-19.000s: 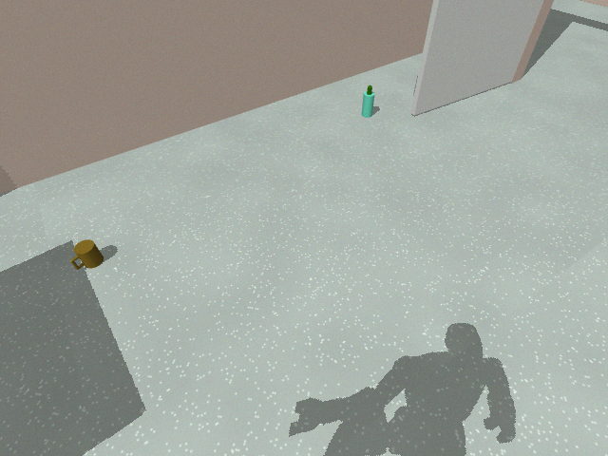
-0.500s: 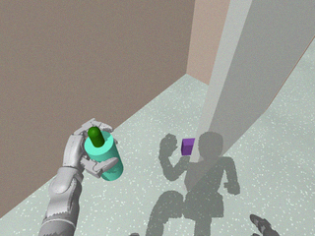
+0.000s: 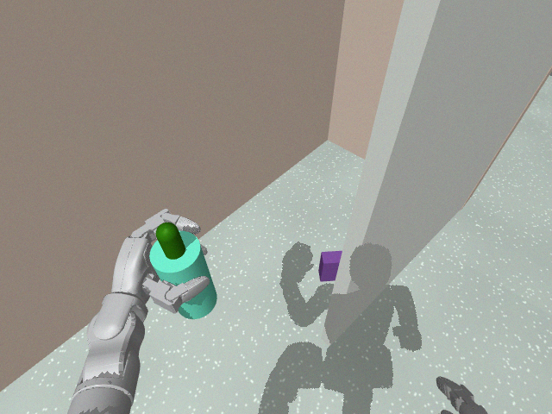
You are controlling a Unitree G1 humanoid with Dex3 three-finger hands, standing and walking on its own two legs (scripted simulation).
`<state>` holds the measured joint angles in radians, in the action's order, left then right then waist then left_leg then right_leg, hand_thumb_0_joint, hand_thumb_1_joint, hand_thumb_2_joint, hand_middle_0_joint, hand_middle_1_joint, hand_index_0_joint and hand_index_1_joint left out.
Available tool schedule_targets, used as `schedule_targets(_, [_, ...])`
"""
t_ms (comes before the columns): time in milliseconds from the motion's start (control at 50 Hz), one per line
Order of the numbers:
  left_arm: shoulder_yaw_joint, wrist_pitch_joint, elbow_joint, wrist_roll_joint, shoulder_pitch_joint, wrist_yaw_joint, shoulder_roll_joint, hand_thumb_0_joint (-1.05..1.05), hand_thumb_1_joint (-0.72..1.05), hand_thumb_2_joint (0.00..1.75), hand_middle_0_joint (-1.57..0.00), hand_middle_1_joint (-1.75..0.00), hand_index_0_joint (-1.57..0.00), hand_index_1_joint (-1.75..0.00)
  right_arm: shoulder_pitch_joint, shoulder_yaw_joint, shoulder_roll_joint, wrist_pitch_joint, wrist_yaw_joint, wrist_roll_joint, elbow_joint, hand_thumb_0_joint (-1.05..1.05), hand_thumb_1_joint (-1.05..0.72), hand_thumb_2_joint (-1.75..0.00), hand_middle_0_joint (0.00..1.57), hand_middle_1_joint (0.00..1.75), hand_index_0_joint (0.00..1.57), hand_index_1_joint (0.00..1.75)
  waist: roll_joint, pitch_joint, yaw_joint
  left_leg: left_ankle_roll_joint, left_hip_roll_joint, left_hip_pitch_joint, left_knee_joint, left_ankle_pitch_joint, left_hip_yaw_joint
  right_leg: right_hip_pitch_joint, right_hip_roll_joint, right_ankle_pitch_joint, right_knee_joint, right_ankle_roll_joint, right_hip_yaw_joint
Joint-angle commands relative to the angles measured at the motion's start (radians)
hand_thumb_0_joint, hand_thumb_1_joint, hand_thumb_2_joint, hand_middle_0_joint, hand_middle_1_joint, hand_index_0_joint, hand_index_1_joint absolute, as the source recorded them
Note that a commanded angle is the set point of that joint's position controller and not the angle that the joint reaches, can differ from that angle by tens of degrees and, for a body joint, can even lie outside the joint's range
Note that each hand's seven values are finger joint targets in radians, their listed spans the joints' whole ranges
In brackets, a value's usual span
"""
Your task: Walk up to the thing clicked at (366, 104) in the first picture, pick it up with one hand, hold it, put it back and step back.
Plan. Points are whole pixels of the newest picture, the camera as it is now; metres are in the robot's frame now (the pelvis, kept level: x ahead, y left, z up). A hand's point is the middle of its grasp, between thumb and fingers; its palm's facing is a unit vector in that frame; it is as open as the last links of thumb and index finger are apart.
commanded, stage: hold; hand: left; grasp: from the side
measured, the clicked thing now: (183, 268) +0.32 +0.17 +0.04
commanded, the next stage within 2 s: crouch in 1.86 s
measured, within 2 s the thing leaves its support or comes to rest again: neither
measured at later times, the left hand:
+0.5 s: hand (183, 261) +0.33 +0.16 +0.05, palm faces -0.09 -1.00 +0.00, open 9.8 cm
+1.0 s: hand (184, 261) +0.33 +0.16 +0.05, palm faces -0.09 -1.00 +0.01, open 9.8 cm
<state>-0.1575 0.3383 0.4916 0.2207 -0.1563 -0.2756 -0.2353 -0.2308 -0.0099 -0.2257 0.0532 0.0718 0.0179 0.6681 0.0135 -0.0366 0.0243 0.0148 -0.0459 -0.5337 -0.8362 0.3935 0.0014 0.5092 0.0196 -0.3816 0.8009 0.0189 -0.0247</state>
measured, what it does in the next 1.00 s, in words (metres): stands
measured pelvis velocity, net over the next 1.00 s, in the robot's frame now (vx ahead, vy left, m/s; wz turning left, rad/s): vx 0.00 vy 0.00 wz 0.00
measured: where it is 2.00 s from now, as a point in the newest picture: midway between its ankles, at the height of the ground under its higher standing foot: outside the picture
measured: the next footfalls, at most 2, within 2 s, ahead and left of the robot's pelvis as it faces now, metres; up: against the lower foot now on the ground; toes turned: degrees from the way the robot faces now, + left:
none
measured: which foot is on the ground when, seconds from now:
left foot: down 0.00-1.00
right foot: down 0.00-1.00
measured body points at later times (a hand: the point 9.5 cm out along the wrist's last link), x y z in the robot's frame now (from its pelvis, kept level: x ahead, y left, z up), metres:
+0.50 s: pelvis +0.00 +0.00 +0.00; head +0.03 +0.01 +0.45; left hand +0.33 +0.22 +0.06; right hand +0.13 -0.25 -0.10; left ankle +0.02 +0.13 -0.70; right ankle +0.02 -0.13 -0.70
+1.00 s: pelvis +0.00 +0.00 +0.00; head +0.03 +0.01 +0.45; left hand +0.33 +0.22 +0.06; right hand +0.13 -0.25 -0.10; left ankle +0.02 +0.13 -0.70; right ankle +0.02 -0.13 -0.70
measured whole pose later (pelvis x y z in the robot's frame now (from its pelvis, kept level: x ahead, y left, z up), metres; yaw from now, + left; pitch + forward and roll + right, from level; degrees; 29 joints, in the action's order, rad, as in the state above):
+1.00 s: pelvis +0.00 +0.00 +0.00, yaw +0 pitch +5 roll -1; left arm -0.16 0.36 0.54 0.21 -0.18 -0.27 -0.23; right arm -0.24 0.00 -0.23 0.06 0.06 0.01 0.68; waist 0.01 -0.03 0.03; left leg 0.01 -0.04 -0.52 -0.81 0.38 0.00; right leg 0.50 0.02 -0.37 0.78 0.02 -0.02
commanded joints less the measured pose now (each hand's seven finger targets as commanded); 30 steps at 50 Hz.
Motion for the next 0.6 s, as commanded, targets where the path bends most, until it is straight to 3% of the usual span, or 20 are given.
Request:
schedule_targets(0, [-0.048, 0.083, -0.272, 0.023, -0.349, -0.004, -0.143, 0.00, 0.28, 1.24, -1.26, -1.45, -1.29, -1.43, 0.036, 0.049, -0.136, 0.049, 0.015, 0.001, -0.127, 0.00, -0.89, -0.89, 0.20, 0.30, 0.20, 0.30, 0.021, -0.264, 0.004, -0.015, 0.030, 0.155, 0.131, -0.191, 0.004, -0.097, -0.027, 0.220, -0.119, -0.030, -0.011])
schedule_targets(60, [-0.044, 0.083, -0.225, 0.029, -0.324, -0.003, -0.117, 0.00, 0.27, 1.26, -1.28, -1.47, -1.30, -1.46, 0.041, 0.050, -0.135, 0.055, 0.011, 0.002, -0.121, 0.00, -0.89, -0.90, 0.20, 0.30, 0.20, 0.30, -0.005, -0.232, 0.006, -0.019, 0.029, 0.132, 0.134, -0.152, 0.004, -0.081, -0.027, 0.184, -0.123, -0.028, -0.011])
schedule_targets(100, [-0.070, 0.099, -0.275, 0.019, -0.355, -0.001, -0.167, 0.00, 0.27, 1.26, -1.27, -1.46, -1.29, -1.45, 0.041, 0.051, -0.135, 0.052, 0.007, 0.000, -0.124, 0.00, -0.89, -0.90, 0.20, 0.30, 0.20, 0.30, 0.042, -0.272, -0.015, -0.013, 0.032, 0.145, 0.137, -0.159, 0.006, -0.094, -0.026, 0.184, -0.120, -0.033, -0.010])
schedule_targets(140, [-0.053, 0.095, -0.262, 0.025, -0.320, -0.004, -0.138, 0.00, 0.28, 1.27, -1.28, -1.48, -1.31, -1.46, 0.032, 0.051, -0.136, 0.054, 0.008, 0.000, -0.123, 0.00, -0.89, -0.90, 0.20, 0.30, 0.20, 0.30, 0.036, -0.284, -0.008, -0.012, 0.029, 0.161, 0.139, -0.185, -0.001, -0.114, -0.029, 0.209, -0.112, -0.032, -0.015])
schedule_targets(180, [-0.077, 0.099, -0.296, 0.026, -0.345, -0.002, -0.170, 0.00, 0.28, 1.28, -1.29, -1.49, -1.31, -1.48, 0.028, 0.053, -0.136, 0.056, 0.007, 0.001, -0.122, 0.00, -0.89, -0.90, 0.20, 0.30, 0.20, 0.30, 0.045, -0.314, -0.009, -0.011, 0.027, 0.181, 0.131, -0.230, -0.002, -0.118, -0.031, 0.246, -0.108, -0.032, -0.015])
schedule_targets(240, [-0.048, 0.090, -0.244, 0.032, -0.349, -0.002, -0.129, 0.00, 0.24, 1.28, -1.29, -1.50, -1.32, -1.49, 0.023, 0.053, -0.141, 0.055, 0.007, 0.004, -0.116, 0.00, -0.89, -0.90, 0.20, 0.30, 0.20, 0.30, 0.015, -0.260, 0.010, -0.013, 0.024, 0.165, 0.133, -0.241, -0.003, -0.108, -0.031, 0.259, -0.109, -0.031, -0.015])
schedule_targets(260, [-0.068, 0.091, -0.234, 0.029, -0.346, -0.001, -0.148, 0.00, 0.23, 1.28, -1.30, -1.51, -1.32, -1.49, 0.025, 0.053, -0.137, 0.054, 0.007, 0.003, -0.113, 0.00, -0.89, -0.90, 0.20, 0.30, 0.20, 0.30, 0.012, -0.250, 0.002, -0.016, 0.024, 0.155, 0.133, -0.227, -0.003, -0.094, -0.031, 0.245, -0.114, -0.030, -0.015])
schedule_targets(320, [-0.048, 0.100, -0.247, 0.026, -0.360, -0.004, -0.136, 0.00, 0.21, 1.26, -1.27, -1.48, -1.30, -1.46, 0.031, 0.052, -0.137, 0.052, 0.005, 0.002, -0.120, 0.00, -0.89, -0.90, 0.20, 0.30, 0.20, 0.30, 0.022, -0.242, 0.000, -0.015, 0.026, 0.151, 0.146, -0.170, -0.001, -0.091, -0.028, 0.194, -0.124, -0.031, -0.012])
schedule_targets(340, [-0.058, 0.098, -0.239, 0.025, -0.344, -0.004, -0.144, 0.00, 0.22, 1.27, -1.27, -1.48, -1.30, -1.47, 0.028, 0.055, -0.139, 0.053, 0.005, 0.001, -0.118, 0.00, -0.89, -0.90, 0.20, 0.30, 0.20, 0.30, 0.030, -0.272, -0.004, -0.015, 0.030, 0.155, 0.141, -0.181, 0.003, -0.103, -0.027, 0.206, -0.126, -0.031, -0.010])
schedule_targets(380, [-0.030, 0.092, -0.217, 0.028, -0.330, -0.010, -0.106, 0.00, 0.23, 1.26, -1.26, -1.48, -1.29, -1.46, 0.020, 0.056, -0.141, 0.057, 0.004, -0.001, -0.115, 0.00, -0.89, -0.90, 0.20, 0.30, 0.20, 0.30, 0.023, -0.269, 0.007, -0.014, 0.024, 0.170, 0.133, -0.225, -0.001, -0.093, -0.030, 0.246, -0.114, -0.032, -0.015])
schedule_targets(460, [-0.058, 0.104, -0.258, 0.022, -0.371, -0.005, -0.151, 0.00, 0.25, 1.25, -1.26, -1.46, -1.29, -1.45, 0.018, 0.055, -0.138, 0.055, 0.001, -0.001, -0.113, 0.00, -0.89, -0.90, 0.20, 0.30, 0.20, 0.30, 0.032, -0.279, -0.006, -0.014, 0.029, 0.165, 0.134, -0.221, 0.001, -0.110, -0.027, 0.244, -0.116, -0.031, -0.012])
schedule_targets(480, [-0.039, 0.105, -0.252, 0.021, -0.378, -0.002, -0.133, 0.00, 0.23, 1.25, -1.27, -1.47, -1.29, -1.46, 0.020, 0.054, -0.137, 0.054, 0.001, -0.002, -0.115, 0.00, -0.89, -0.90, 0.20, 0.30, 0.20, 0.30, 0.032, -0.286, 0.001, -0.013, 0.027, 0.176, 0.135, -0.214, 0.001, -0.101, -0.029, 0.236, -0.116, -0.032, -0.012])
schedule_targets(540, [-0.075, 0.103, -0.239, 0.028, -0.354, 0.010, -0.153, 0.00, 0.25, 1.27, -1.27, -1.48, -1.30, -1.46, 0.027, 0.055, -0.141, 0.056, 0.004, 0.002, -0.116, 0.00, -0.89, -0.90, 0.20, 0.30, 0.20, 0.30, 0.005, -0.270, -0.009, -0.016, 0.028, 0.155, 0.140, -0.208, 0.001, -0.116, -0.029, 0.230, -0.122, -0.030, -0.012])
schedule_targets(580, [-0.055, 0.104, -0.237, 0.023, -0.349, 0.009, -0.137, 0.00, 0.23, 1.27, -1.27, -1.48, -1.29, -1.46, 0.019, 0.054, -0.139, 0.053, 0.003, 0.000, -0.113, 0.00, -0.89, -0.90, 0.20, 0.30, 0.20, 0.30, 0.017, -0.267, 0.000, -0.015, 0.028, 0.162, 0.138, -0.220, 0.002, -0.113, -0.028, 0.241, -0.121, -0.030, -0.012])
